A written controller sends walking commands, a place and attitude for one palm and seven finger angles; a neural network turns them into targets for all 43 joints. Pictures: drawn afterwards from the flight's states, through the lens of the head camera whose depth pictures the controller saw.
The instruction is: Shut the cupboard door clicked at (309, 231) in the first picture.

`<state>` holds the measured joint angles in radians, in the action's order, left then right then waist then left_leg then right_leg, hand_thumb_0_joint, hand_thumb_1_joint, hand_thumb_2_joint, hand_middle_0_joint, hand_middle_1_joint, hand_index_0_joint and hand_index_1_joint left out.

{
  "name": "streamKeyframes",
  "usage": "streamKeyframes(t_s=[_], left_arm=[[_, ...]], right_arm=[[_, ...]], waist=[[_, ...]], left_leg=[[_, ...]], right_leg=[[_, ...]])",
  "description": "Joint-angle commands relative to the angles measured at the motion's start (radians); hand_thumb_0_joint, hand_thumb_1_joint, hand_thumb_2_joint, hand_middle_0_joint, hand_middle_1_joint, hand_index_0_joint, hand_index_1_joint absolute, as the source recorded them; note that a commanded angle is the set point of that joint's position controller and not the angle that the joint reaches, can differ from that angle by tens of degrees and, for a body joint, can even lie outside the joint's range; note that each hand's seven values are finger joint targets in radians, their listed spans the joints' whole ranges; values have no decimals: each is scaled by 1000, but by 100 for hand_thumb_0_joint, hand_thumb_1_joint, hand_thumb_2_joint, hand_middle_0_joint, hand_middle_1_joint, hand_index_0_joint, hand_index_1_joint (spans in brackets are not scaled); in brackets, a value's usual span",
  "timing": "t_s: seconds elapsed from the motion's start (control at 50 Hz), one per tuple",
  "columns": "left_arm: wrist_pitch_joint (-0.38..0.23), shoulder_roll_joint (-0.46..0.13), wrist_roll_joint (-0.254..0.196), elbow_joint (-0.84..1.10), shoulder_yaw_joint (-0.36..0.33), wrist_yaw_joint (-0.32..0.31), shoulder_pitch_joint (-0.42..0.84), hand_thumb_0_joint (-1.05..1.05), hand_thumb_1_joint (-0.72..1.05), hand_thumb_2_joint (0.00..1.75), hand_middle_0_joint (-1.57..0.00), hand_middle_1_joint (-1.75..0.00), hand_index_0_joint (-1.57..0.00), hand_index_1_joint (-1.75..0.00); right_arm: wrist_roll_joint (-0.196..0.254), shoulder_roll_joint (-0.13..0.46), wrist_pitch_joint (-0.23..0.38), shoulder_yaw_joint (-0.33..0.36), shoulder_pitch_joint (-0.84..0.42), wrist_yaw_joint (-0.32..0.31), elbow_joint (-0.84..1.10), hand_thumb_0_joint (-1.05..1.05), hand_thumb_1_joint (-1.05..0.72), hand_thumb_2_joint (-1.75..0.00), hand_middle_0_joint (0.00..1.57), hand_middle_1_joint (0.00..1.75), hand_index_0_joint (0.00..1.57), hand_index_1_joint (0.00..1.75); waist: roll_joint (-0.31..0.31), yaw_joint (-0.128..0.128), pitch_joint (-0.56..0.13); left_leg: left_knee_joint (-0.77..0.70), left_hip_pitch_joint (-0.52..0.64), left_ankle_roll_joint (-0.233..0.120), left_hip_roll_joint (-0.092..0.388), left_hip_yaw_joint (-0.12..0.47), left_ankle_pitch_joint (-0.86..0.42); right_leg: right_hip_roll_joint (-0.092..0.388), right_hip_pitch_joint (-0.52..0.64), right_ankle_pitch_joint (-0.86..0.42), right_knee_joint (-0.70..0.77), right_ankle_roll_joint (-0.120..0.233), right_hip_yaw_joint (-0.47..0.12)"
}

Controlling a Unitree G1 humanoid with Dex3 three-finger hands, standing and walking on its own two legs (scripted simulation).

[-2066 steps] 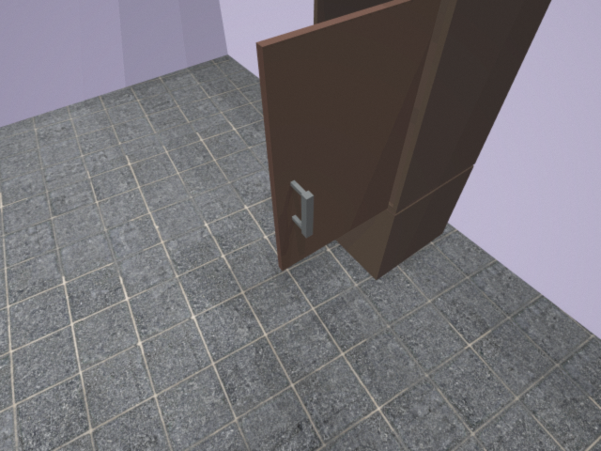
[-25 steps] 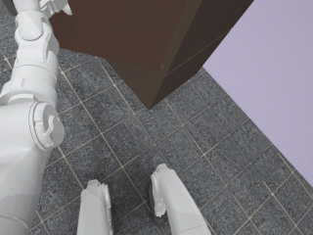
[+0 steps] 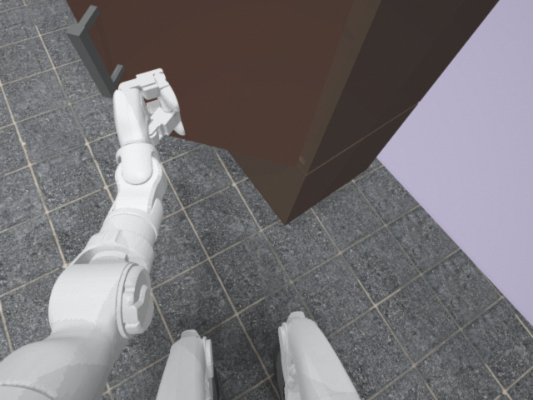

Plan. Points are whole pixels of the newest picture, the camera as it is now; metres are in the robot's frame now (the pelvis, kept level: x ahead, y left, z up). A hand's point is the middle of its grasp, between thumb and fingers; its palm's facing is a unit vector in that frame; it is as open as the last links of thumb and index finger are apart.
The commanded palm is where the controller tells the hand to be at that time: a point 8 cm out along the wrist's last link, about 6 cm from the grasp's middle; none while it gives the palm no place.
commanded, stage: pull the fist back off the door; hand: left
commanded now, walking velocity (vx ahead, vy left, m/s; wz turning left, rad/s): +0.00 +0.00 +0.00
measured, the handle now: (100, 55) +0.64 +0.19 +0.03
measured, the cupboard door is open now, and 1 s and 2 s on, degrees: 41 41 41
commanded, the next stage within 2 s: draw the hand back to the body in 0.22 s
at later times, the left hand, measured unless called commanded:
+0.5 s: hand (166, 127) +0.48 +0.09 +0.06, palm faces +0.09 -1.00 -0.05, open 3.1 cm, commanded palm +0.42 +0.15 +0.08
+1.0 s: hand (33, 210) +0.34 +0.17 +0.16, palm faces +0.10 -0.97 -0.22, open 3.1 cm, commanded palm +0.29 +0.23 +0.19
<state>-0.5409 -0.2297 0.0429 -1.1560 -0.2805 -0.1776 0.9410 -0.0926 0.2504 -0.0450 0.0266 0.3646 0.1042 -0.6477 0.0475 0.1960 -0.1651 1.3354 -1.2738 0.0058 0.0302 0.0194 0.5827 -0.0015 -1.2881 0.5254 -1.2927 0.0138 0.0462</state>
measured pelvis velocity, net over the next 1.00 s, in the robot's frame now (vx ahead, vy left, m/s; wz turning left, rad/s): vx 0.03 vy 0.01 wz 0.02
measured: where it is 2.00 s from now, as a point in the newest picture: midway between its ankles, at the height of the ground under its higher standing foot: outside the picture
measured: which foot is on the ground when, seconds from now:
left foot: down 0.00-1.00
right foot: down 0.00-1.00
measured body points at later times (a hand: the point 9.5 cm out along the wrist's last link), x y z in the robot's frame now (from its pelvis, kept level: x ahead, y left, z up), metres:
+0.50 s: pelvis +0.00 +0.00 +0.01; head +0.14 -0.01 +0.44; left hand +0.47 +0.14 +0.07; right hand +0.04 -0.25 -0.13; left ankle +0.01 +0.12 -0.61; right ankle +0.03 -0.11 -0.61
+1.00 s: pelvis +0.03 +0.01 +0.11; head +0.05 +0.00 +0.56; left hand +0.32 +0.22 +0.18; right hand +0.20 -0.24 +0.02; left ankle +0.01 +0.12 -0.61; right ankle +0.03 -0.11 -0.61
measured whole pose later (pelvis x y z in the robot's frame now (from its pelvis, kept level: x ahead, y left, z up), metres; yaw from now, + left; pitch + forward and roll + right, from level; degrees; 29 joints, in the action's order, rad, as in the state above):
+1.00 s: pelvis +0.03 +0.01 +0.11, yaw +1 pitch +6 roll +0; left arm -0.17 -0.24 -0.06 -0.22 -0.04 -0.06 0.00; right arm 0.05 0.24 -0.07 0.00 0.21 -0.08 -0.51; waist 0.03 0.02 -0.07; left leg 0.75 -0.45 -0.01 0.00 -0.01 0.41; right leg 0.02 -0.48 0.37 -0.75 0.00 0.02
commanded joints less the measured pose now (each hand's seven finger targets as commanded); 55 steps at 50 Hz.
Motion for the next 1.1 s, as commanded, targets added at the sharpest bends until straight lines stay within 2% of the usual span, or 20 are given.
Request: streamKeyframes(t_s=[0.0,0.06,0.1,0.24,0.28,0.32,0.36,0.42,0.48,0.52,0.56,0.62,0.66,0.74,0.82,0.84,0.86,0.88,0.94,1.08], left_arm=[[-121,-59,2,273,69,-10,417,0,90,90,-130,-150,-130,-150],[-132,-31,6,291,95,-26,408,0,90,90,-130,-150,-130,-150],[-129,-50,4,283,70,-35,347,0,90,90,-130,-150,-130,-150],[-132,-59,19,227,84,-45,390,0,90,90,-130,-150,-130,-150],[-135,-63,15,210,81,-43,407,0,90,90,-130,-150,-130,-150],[-127,-60,4,176,75,-35,388,0,90,90,-130,-150,-130,-150],[-131,-122,-13,286,19,-22,308,0,90,90,-130,-150,-130,-150],[-90,-96,-49,451,40,17,105,0,90,90,-130,-150,-130,-150],[-11,-39,-91,571,94,47,-58,0,90,90,-130,-150,-130,-150],[20,-49,-113,662,95,51,-96,0,90,90,-130,-150,-130,-150],[18,-56,-131,779,100,50,-107,0,90,90,-130,-150,-130,-150],[5,-48,-128,798,122,64,-196,0,90,90,-130,-150,-130,-150],[6,-42,-125,808,143,85,-259,0,90,90,-130,-150,-130,-150],[55,-43,-163,856,149,149,-461,0,90,90,-127,-147,-127,-147],[114,-67,-215,1014,134,196,-567,0,90,90,-116,-135,-116,-135],[188,-149,-110,1037,194,157,-603,0,90,90,-113,-132,-113,-132],[234,-132,-116,1092,188,134,-612,0,90,90,-111,-129,-111,-129],[266,-148,-105,1156,185,118,-617,0,90,90,-108,-126,-108,-126],[340,-153,-100,1223,181,88,-688,0,90,90,-100,-117,-100,-117],[431,-172,-104,1400,135,72,-898,0,90,90,-81,-96,-81,-96]], right_arm=[[4,142,4,68,164,-16,35,0,-90,-90,20,30,20,30],[4,142,-3,70,142,-22,36,0,-90,-90,20,30,20,30],[8,142,-8,69,118,-26,44,0,-90,-90,20,30,20,30],[10,133,-12,58,72,-46,42,0,-90,-90,20,30,20,30],[8,134,-8,54,73,-48,38,0,-90,-90,20,30,20,30],[9,137,-5,54,68,-47,41,0,-90,-90,20,30,20,30],[12,143,-8,55,71,-48,75,0,-90,-90,20,30,20,30],[38,130,-17,57,64,-45,123,0,-90,-90,20,30,20,30],[69,122,-18,54,62,-55,150,0,-90,-90,20,30,20,30],[82,122,-13,53,55,-74,158,0,-90,-90,20,30,20,30],[88,117,6,49,41,-94,162,0,-90,-90,20,30,20,30],[90,113,30,43,13,-111,146,0,-90,-90,20,30,20,30],[95,114,42,41,-5,-116,150,0,-90,-90,20,30,20,30],[113,112,56,32,-57,-118,182,0,-90,-90,20,30,20,30],[131,110,72,23,-110,-130,226,0,-90,-90,20,30,20,30],[140,90,30,28,-145,-146,248,0,-90,-90,20,30,20,30],[141,83,18,23,-153,-160,274,0,-90,-90,20,30,20,30],[142,83,12,18,-173,-172,278,0,-90,-90,20,30,20,30],[142,75,13,-2,-213,-198,283,0,-90,-90,20,30,20,30],[129,63,63,-33,-249,-210,271,0,-90,-90,20,30,20,30]], waist=[[69,27,-569],[62,29,-569],[36,7,-576],[-11,33,-493],[18,29,-506],[-12,29,-509],[45,-38,-627],[23,-93,-696],[-61,-99,-584],[-132,-95,-502],[-121,-99,-472],[-124,-101,-347],[-71,-109,-279],[-37,-157,-237],[-48,-174,-203],[-41,-183,-240],[-56,-171,-197],[-6,-176,-196],[-39,-179,-100],[6,-205,-29]], left_leg=[[-115,379,-16,-33,11,-401],[-116,394,-19,-35,11,-400],[-120,369,-17,-38,4,-389],[-126,277,-25,-45,-4,-278],[-130,298,-22,-44,4,-283],[-125,280,-23,-44,3,-268],[-156,373,-16,-44,-4,-339],[-212,467,-10,-38,-13,-450],[-287,468,-17,-35,-28,-417],[-334,453,-27,-37,-36,-355],[-366,495,-31,-40,-41,-333],[-417,532,-30,-36,-40,-289],[-449,578,-30,-38,-42,-269],[-526,661,-22,-38,-43,-297],[-580,725,-25,-37,-39,-350],[-635,795,-25,-44,-48,-365],[-655,810,-31,-47,-44,-379],[-677,851,-31,-42,-45,-401],[-739,915,-32,-36,-32,-415],[-849,1072,-27,-27,-23,-556]], right_leg=[[-17,336,-410,134,3,-22],[-16,335,-409,135,2,-22],[-13,372,-416,136,0,-28],[-8,381,-352,159,-7,-43],[-8,359,-340,150,-3,-38],[-11,359,-322,153,-4,-38],[-11,437,-378,148,4,-40],[-15,572,-494,182,5,-36],[-20,663,-497,264,-1,-34],[-18,722,-465,326,-8,-42],[-14,757,-441,368,-9,-50],[-11,734,-374,416,-10,-41],[-11,718,-330,449,-5,-36],[-10,784,-340,496,6,-21],[-9,859,-389,534,5,-13],[12,936,-380,583,7,-62],[12,951,-395,612,6,-52],[16,974,-418,626,5,-50],[12,1001,-415,679,7,-24],[15,1124,-516,782,7,-1]])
